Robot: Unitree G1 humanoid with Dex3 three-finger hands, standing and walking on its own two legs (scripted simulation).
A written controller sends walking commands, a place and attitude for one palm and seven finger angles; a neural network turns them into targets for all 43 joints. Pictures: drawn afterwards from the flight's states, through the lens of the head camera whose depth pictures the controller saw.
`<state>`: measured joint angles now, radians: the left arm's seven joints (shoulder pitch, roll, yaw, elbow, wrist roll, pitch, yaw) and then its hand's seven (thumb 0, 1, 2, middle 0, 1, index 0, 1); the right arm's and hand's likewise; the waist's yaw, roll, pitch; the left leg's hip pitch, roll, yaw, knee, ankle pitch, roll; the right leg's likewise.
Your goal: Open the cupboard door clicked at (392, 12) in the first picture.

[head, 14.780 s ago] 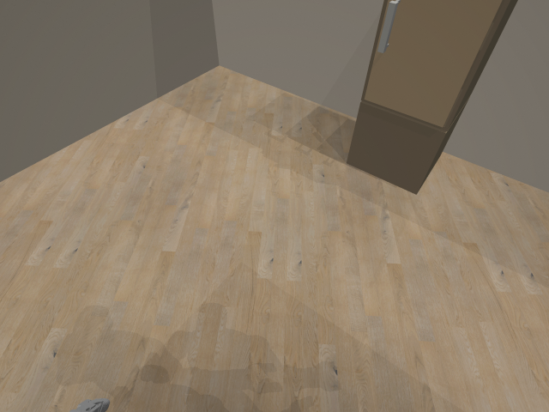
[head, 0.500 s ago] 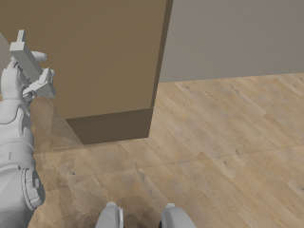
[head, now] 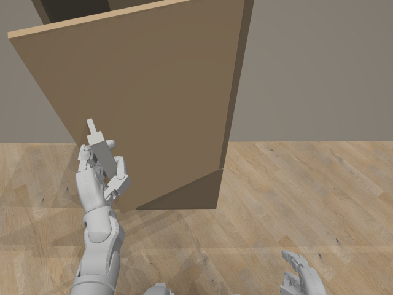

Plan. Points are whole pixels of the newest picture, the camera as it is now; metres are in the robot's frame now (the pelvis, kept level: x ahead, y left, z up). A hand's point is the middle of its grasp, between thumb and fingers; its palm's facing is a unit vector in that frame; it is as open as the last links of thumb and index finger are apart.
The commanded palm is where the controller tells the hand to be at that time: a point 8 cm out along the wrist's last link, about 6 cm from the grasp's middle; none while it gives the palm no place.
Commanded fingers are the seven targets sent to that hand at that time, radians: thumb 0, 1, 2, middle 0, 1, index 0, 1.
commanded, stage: pull the door open along its arc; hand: left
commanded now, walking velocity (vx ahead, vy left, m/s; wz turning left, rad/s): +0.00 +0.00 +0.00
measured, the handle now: (106, 157) +0.38 +0.21 +0.06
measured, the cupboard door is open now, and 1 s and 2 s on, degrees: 27 49 49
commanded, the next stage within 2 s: open thumb and fingers to let go in 0.36 s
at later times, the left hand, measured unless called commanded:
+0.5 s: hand (166, 215) +0.26 +0.07 +0.06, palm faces +0.40 -0.92 -0.01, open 6.6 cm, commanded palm +0.21 +0.11 +0.06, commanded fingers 0.00 0.69 0.81 -0.38 -1.33 -0.38 -1.33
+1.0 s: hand (159, 215) +0.26 +0.08 +0.06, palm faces +0.41 -0.91 +0.02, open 12.8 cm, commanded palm +0.21 +0.13 +0.06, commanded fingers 0.00 -0.50 0.30 -0.25 -0.90 -0.25 -0.90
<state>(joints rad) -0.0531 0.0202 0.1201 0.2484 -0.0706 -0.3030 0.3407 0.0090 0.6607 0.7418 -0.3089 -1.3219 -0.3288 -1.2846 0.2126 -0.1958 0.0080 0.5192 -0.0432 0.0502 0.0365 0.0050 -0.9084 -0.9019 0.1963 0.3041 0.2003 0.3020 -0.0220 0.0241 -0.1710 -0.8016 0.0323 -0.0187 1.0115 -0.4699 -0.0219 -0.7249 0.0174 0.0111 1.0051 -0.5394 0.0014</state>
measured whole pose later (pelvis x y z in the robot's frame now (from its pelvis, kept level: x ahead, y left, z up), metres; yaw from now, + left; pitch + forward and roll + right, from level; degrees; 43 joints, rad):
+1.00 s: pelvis -0.02 -0.02 +0.00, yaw +3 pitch +11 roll +0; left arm 0.19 -0.09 -0.20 0.08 0.08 -0.30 0.52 0.00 -0.30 0.39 -0.32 -1.20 -0.33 -1.19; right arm 0.21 -0.19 0.01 0.54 -0.07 0.01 0.00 0.01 -0.91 -0.90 0.20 0.30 0.20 0.30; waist 0.00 0.03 -0.16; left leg -0.77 0.01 -0.07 1.02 -0.44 -0.05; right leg -0.68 0.00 -0.04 1.04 -0.55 -0.03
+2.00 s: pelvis -0.02 +0.01 -0.01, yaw +2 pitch +12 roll -1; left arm 0.42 0.08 -0.18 -0.17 -0.05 -0.30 0.06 -0.01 -0.50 0.30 -0.14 -0.31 -0.15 -0.30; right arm 0.26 -0.21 0.03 0.40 -0.01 -0.02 0.00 0.01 -0.91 -0.90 0.20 0.30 0.20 0.30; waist -0.01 0.04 -0.14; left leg -0.82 0.01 -0.04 1.10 -0.48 -0.01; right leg -0.72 0.00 -0.01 1.08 -0.56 0.01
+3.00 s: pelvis -0.03 +0.00 -0.01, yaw +2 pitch +9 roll -2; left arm 0.64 0.22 0.07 -0.38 -0.25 -0.24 -0.16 -0.01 -0.50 0.30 -0.15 -0.30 -0.16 -0.30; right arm 0.29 -0.21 0.03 0.40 0.05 -0.06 -0.07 0.01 -0.91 -0.90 0.20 0.30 0.20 0.30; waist 0.01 0.07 -0.16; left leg -0.77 0.02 -0.08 1.08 -0.47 -0.03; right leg -0.66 0.02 -0.05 1.05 -0.54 -0.01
